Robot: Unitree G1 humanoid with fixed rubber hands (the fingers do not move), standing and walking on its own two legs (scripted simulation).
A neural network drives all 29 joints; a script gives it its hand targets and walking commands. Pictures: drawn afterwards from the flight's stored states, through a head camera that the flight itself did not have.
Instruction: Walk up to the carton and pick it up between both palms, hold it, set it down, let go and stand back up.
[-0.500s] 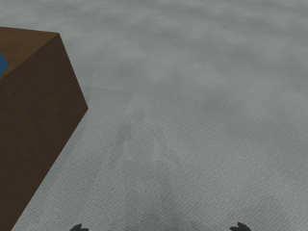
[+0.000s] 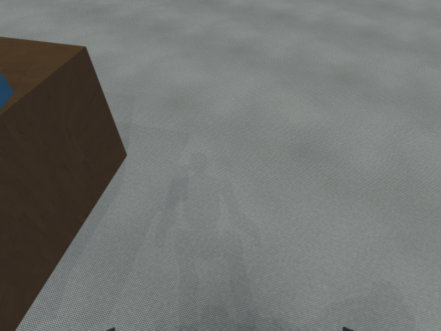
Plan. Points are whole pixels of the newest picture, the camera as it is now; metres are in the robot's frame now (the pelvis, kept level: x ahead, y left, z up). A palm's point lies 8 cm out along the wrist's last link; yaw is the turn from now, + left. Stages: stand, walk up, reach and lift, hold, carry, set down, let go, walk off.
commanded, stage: walk up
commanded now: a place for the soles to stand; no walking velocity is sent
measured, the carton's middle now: out of the picture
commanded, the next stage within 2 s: none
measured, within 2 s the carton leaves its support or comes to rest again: neither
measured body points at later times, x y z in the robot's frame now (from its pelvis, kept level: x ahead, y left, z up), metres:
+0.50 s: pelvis +0.09 +0.11 -0.01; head +0.08 +0.15 +0.43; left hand +0.11 +0.41 -0.14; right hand +0.22 -0.14 -0.11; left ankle +0.07 +0.24 -0.73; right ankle +0.17 +0.01 -0.67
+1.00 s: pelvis +0.29 +0.17 +0.00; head +0.30 +0.18 +0.45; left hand +0.11 +0.39 -0.11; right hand +0.55 +0.05 -0.11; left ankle +0.27 +0.34 -0.68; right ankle +0.34 +0.05 -0.73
